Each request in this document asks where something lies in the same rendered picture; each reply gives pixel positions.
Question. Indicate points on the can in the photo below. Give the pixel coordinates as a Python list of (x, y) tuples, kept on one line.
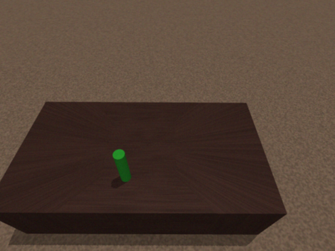
[(122, 165)]

